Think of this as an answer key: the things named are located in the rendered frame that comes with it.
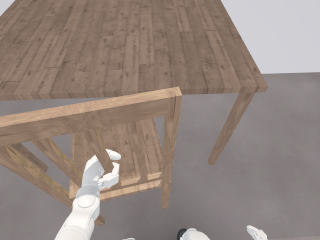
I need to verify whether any robot right shin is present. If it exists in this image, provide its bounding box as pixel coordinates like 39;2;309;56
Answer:
183;228;197;235

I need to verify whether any right robot foot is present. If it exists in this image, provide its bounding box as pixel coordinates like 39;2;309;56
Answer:
177;228;187;240

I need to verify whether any chair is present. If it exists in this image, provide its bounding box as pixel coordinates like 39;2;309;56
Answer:
0;86;183;226

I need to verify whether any robot left forearm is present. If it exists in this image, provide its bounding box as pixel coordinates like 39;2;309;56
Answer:
54;185;100;240

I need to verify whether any robot right hand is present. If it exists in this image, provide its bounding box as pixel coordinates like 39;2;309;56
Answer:
247;225;268;240

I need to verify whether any robot left hand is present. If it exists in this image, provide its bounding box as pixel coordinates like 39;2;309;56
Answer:
81;149;121;190

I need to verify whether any table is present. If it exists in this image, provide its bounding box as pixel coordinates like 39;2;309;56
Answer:
0;0;269;173

